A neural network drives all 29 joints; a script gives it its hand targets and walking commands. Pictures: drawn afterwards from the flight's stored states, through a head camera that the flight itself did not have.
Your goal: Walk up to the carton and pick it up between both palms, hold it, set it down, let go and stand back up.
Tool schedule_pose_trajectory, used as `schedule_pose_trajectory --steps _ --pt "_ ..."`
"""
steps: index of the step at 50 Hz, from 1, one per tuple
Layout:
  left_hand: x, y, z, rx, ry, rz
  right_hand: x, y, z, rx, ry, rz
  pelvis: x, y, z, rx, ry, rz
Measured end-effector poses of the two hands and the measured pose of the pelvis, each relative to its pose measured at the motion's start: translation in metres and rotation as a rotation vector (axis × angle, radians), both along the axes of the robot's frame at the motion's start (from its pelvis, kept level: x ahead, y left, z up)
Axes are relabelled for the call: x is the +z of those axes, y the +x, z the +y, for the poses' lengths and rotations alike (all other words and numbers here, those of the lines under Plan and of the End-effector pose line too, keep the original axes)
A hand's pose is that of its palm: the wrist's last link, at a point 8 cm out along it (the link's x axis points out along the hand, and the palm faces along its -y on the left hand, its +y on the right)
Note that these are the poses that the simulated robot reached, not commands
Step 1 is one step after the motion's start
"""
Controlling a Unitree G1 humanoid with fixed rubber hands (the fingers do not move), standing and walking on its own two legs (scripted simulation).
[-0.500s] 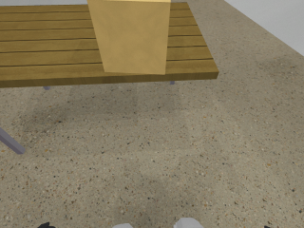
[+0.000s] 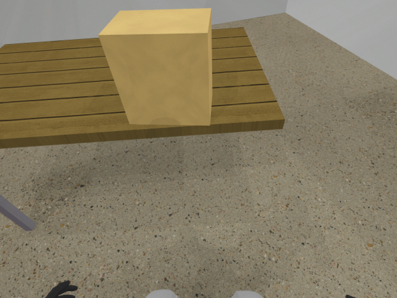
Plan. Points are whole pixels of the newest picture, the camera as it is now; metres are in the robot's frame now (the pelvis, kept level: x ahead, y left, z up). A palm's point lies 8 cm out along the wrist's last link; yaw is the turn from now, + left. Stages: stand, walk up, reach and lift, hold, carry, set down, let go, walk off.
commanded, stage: walk up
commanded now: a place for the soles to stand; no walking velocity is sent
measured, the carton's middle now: (167, 71) +0.71 +0.10 +0.11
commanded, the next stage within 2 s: none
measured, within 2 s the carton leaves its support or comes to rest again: neither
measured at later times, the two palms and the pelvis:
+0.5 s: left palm (43, 287) +0.17 +0.35 -0.08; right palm out of the picture +0.12 -0.28 -0.07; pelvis +0.07 +0.04 +0.01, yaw -1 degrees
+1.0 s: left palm (55, 269) +0.21 +0.34 -0.09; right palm (348, 288) +0.16 -0.29 -0.08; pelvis +0.11 +0.04 +0.00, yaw -2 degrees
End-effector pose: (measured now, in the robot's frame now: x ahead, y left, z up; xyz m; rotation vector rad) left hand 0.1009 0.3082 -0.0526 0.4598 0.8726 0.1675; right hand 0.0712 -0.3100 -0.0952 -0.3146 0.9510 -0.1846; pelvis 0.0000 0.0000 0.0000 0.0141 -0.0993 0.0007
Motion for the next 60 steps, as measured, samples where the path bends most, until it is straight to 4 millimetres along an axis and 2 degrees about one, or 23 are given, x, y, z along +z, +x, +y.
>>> schedule_pose_trajectory --steps 6,12,18,24,27,32,38,45,49,60 --pt "-0.005 0.016 0.009 0.001 -0.014 0.007 0.003 0.016 0.009 0.0 -0.009 0.017 0.0 0.016 0.01 0.001 -0.014 0.007" --pt "-0.022 0.031 0.031 0.003 -0.055 0.062 0.013 0.033 0.03 0.009 -0.046 0.013 -0.001 0.035 0.035 -0.001 -0.029 0.035" --pt "-0.025 0.051 0.044 -0.004 -0.068 0.113 0.024 0.029 0.04 -0.009 -0.078 0.074 0.006 0.054 0.049 -0.012 -0.037 0.08" --pt "-0.029 0.069 0.041 -0.01 -0.068 0.142 0.029 0.042 0.032 -0.019 -0.104 0.1 0.007 0.071 0.044 -0.014 -0.035 0.108" --pt "-0.03 0.077 0.033 -0.013 -0.059 0.143 0.022 0.049 0.024 -0.023 -0.096 0.103 0.003 0.079 0.035 -0.017 -0.022 0.11" --pt "-0.034 0.093 0.016 -0.024 -0.028 0.104 -0.004 0.067 0.01 -0.04 -0.063 0.077 -0.012 0.089 0.019 -0.032 -0.012 0.061" --pt "-0.025 0.104 0.012 -0.022 -0.02 0.063 0.0 0.091 0.007 -0.042 -0.059 0.02 -0.01 0.096 0.015 -0.031 -0.006 0.02" --pt "-0.039 0.101 0.026 -0.005 -0.045 0.126 0.004 0.089 0.019 -0.041 -0.086 0.056 -0.01 0.1 0.031 -0.028 -0.015 0.048" --pt "-0.038 0.107 0.031 -0.003 -0.055 0.14 0.012 0.085 0.023 -0.042 -0.101 0.074 -0.005 0.105 0.036 -0.029 -0.023 0.062" --pt "-0.043 0.122 0.016 -0.026 -0.068 0.112 0.014 0.105 0.011 -0.045 -0.112 0.036 -0.008 0.111 0.026 -0.038 -0.019 0.063"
